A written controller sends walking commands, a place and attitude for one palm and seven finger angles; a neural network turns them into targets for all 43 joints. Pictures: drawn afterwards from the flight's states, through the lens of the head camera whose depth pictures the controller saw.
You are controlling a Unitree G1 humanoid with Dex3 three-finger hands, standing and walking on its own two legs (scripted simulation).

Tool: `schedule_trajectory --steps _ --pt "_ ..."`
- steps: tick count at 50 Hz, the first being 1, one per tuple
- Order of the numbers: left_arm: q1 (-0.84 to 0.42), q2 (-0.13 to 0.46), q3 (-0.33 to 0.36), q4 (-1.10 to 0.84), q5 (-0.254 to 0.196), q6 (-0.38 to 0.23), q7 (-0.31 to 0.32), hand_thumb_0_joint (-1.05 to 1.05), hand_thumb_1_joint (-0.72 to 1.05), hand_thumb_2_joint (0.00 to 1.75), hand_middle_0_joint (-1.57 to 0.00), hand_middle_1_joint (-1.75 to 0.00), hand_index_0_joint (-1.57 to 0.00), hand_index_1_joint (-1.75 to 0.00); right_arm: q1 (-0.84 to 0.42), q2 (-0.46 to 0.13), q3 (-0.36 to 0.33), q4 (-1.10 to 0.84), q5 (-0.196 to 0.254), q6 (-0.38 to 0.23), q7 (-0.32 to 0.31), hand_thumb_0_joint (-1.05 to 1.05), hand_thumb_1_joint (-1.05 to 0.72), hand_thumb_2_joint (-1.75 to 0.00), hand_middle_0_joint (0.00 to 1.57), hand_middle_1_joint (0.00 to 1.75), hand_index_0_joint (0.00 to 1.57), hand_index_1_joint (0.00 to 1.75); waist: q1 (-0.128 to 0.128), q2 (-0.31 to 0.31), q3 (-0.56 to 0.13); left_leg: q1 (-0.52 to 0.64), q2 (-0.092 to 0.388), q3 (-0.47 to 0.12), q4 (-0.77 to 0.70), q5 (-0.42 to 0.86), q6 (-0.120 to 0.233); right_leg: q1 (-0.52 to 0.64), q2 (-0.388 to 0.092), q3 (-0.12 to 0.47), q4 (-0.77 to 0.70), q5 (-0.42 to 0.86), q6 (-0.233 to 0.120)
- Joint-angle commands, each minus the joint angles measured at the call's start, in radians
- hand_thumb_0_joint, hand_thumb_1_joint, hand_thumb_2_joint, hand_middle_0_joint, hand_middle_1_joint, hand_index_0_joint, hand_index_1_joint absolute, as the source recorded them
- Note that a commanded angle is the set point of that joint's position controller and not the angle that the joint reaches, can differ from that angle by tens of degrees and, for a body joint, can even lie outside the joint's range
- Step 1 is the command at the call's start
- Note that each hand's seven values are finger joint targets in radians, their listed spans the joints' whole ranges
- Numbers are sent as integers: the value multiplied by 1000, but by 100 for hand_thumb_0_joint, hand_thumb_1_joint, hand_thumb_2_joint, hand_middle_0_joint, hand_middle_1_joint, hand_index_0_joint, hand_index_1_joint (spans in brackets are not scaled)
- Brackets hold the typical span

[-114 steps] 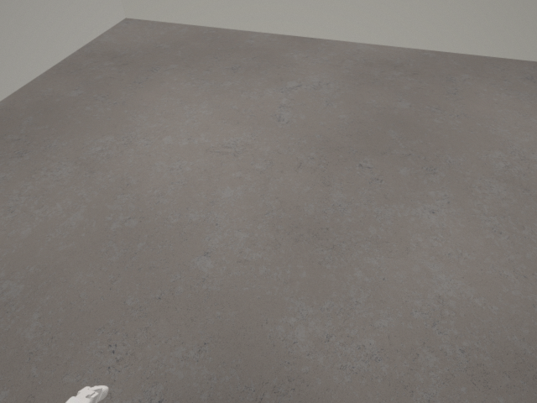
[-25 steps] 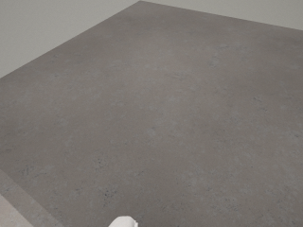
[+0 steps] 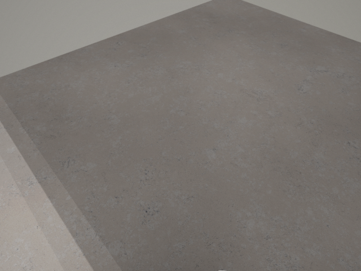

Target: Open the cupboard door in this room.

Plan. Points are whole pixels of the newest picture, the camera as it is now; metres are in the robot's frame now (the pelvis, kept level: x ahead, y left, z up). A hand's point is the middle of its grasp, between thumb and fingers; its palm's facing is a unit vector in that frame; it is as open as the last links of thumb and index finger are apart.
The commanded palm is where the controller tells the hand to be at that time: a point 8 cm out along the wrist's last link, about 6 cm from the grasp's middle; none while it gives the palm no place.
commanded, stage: turn or walk to find it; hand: left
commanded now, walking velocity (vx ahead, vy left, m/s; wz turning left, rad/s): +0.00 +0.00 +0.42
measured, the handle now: out of the picture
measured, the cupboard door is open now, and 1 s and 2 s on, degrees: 0 0 0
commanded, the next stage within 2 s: none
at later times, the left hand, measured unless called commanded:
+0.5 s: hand out of the picture -0.03 +0.18 -0.17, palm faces +0.26 -0.94 -0.23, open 7.4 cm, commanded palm none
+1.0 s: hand out of the picture -0.07 +0.19 -0.15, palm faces +0.44 -0.86 -0.28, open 7.4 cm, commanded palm none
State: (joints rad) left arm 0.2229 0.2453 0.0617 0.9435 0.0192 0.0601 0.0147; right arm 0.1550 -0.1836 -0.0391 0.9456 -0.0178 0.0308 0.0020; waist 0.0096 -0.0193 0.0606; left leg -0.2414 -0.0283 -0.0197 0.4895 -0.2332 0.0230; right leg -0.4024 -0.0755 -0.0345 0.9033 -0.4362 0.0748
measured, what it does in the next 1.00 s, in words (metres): steps on the spot, turning left: right foot, then left foot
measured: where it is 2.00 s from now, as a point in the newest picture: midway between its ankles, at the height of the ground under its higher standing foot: outside the picture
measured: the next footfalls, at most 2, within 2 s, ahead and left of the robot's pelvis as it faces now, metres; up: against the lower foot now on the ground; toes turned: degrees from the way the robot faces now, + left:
right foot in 0.12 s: +0.04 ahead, -0.13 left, +0.00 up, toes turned +0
left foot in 0.54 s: -0.03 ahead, +0.12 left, +0.00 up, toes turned +20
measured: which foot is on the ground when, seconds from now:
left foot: down 0.00-0.12, up 0.14-0.52, down 0.54-0.96, up 0.98-1.00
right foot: up 0.00-0.10, down 0.12-0.54, up 0.56-0.94, down 0.96-1.00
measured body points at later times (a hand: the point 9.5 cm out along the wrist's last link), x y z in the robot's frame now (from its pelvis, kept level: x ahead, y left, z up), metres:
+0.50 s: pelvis -0.04 -0.02 +0.00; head -0.01 +0.00 +0.44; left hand -0.05 +0.23 -0.15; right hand +0.07 -0.26 -0.15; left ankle -0.07 +0.11 -0.71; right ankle +0.00 -0.13 -0.74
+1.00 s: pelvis -0.06 -0.03 -0.01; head -0.04 -0.04 +0.44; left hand -0.09 +0.24 -0.13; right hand +0.09 -0.23 -0.16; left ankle -0.08 +0.10 -0.72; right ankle -0.02 -0.13 -0.74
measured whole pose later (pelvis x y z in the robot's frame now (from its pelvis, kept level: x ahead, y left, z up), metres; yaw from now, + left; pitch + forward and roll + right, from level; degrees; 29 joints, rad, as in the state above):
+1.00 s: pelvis -0.06 -0.03 -0.01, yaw +26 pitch -1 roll +1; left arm 0.19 0.19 0.04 0.90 0.02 0.02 0.02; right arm 0.21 -0.22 -0.08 0.96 -0.02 0.06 0.01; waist -0.02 0.04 0.05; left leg -0.38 -0.05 -0.06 0.69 -0.36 -0.01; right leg -0.25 -0.04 -0.08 0.57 -0.31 -0.01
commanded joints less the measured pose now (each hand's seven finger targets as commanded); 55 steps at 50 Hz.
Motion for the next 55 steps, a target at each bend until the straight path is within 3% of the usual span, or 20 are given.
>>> schedule_trajectory --steps 1,4,5,6,7,10,12,21,25,26,27,28,33,41,45,46,48,49,52,55 --pt "20 48 10 -83 -8 -34 8 0 90 90 -20 -30 -20 -30 28 -226 -64 -60 -8 -8 -14 0 -90 -90 20 30 20 30 -23 179 -80 50 242 -277 -131 316 151 48 37 -11 -171 5 -12" --pt "103 64 16 -68 -9 -50 14 0 90 90 -20 -30 -20 -30 11 -207 -65 -74 1 -5 -8 0 -90 -90 20 30 20 30 23 109 -98 -97 177 -256 -29 212 86 278 32 -11 -462 210 -18" --pt "125 125 27 -71 5 -63 22 0 90 90 -20 -30 -20 -30 30 -153 -60 -83 10 -6 -2 0 -90 -90 20 30 20 30 32 -63 -114 -223 87 -168 128 38 24 388 -120 142 -589 205 -58" --pt "112 219 45 -85 15 -70 25 0 90 90 -20 -30 -20 -30 35 -98 -50 -112 8 -5 1 0 -90 -90 20 30 20 30 31 -311 -82 -366 -49 -13 366 -292 -46 388 -370 394 -645 332 -175" --pt "104 203 46 -95 2 -68 26 0 90 90 -20 -30 -20 -30 26 -161 -70 -98 -6 10 -1 0 -90 -90 20 30 20 30 46 -270 -89 -304 4 -77 527 -322 -37 243 -389 368 -665 251 -218" --pt "-38 118 20 -121 3 -66 23 0 90 90 -20 -30 -20 -30 55 -136 -70 -42 -9 25 16 0 -90 -90 20 30 20 30 -27 -121 9 -307 39 -42 726 -150 -54 134 -245 163 -645 199 -191" --pt "-38 104 17 -122 6 -70 26 0 90 90 -20 -30 -20 -30 82 -116 -64 -25 -7 26 19 0 -90 -90 20 30 20 30 -30 -133 -5 -296 50 -10 707 -120 -71 168 -223 78 -623 282 -184" --pt "80 165 36 -51 16 -60 22 0 90 90 -20 -30 -20 -30 -16 -91 -40 -41 8 15 15 0 -90 -90 20 30 20 30 43 -180 -53 -176 58 90 330 -240 -73 275 -283 30 -539 502 -222" --pt "42 160 42 -43 3 -48 19 0 90 90 -20 -30 -20 -30 98 -111 -39 -14 7 -6 8 0 -90 -90 20 30 20 30 -25 -111 -116 63 58 112 -33 -5 -51 193 -251 -68 -365 477 -129" --pt "55 116 35 -57 -5 -40 14 0 90 90 -20 -30 -20 -30 127 -177 -51 -13 3 -16 8 0 -90 -90 20 30 20 30 -38 81 -139 186 174 -48 -132 112 -10 56 -172 -122 -201 288 -70" --pt "46 49 20 -97 -5 -34 8 0 90 90 -20 -30 -20 -30 151 -271 -73 -23 -3 -18 3 0 -90 -90 20 30 20 30 -47 362 -104 226 413 -335 -179 422 105 -175 -52 -143 4 -168 0" --pt "-19 68 14 -111 5 -22 12 0 90 90 -20 -30 -20 -30 182 -283 -77 -9 -5 -13 -5 0 -90 -90 20 30 20 30 -83 266 -111 141 442 -337 -189 349 175 -147 -45 -51 140 -195 -14" --pt "5 64 23 -44 1 -21 -3 0 90 90 -20 -30 -20 -30 30 -196 -48 -45 -3 -26 -24 0 -90 -90 20 30 20 30 -14 159 -51 44 266 -170 -191 268 127 -117 -35 4 191 33 -3" --pt "-25 38 14 -77 -5 -28 4 0 90 90 -20 -30 -20 -30 71 -213 -63 -41 -8 -13 -18 0 -90 -90 20 30 20 30 -43 161 -75 85 259 -265 -166 272 156 -19 19 -3 -98 -18 -6" --pt "64 41 14 -64 -10 -41 12 0 90 90 -20 -30 -20 -30 32 -211 -70 -61 -6 -5 -11 0 -90 -90 20 30 20 30 3 154 -98 -27 212 -278 -94 252 116 186 45 -20 -370 127 -16" --pt "99 64 17 -59 -8 -51 15 0 90 90 -20 -30 -20 -30 25 -196 -68 -67 2 -5 -6 0 -90 -90 20 30 20 30 21 92 -112 -80 170 -251 -36 200 77 282 23 -6 -512 220 -21" --pt "95 204 43 -78 14 -61 24 0 90 90 -20 -30 -20 -30 25 -96 -54 -110 6 -4 3 0 -90 -90 20 30 20 30 32 -298 -56 -360 -44 -11 334 -288 -44 348 -365 371 -668 235 -180" --pt "80 183 43 -91 3 -64 26 0 90 90 -20 -30 -20 -30 13 -152 -68 -99 -10 11 1 0 -90 -90 20 30 20 30 39 -279 -59 -328 5 -70 500 -308 -38 229 -382 366 -686 209 -222" --pt "-56 116 22 -118 5 -64 23 0 90 90 -20 -30 -20 -30 47 -132 -71 -46 -7 27 18 0 -90 -90 20 30 20 30 -36 -107 14 -305 41 -36 704 -151 -55 137 -243 143 -638 238 -188" --pt "-12 107 17 -104 7 -71 25 0 90 90 -20 -30 -20 -30 55 -120 -63 -37 -5 26 19 0 -90 -90 20 30 20 30 -17 -149 -25 -309 50 5 651 -140 -81 230 -228 59 -602 373 -190"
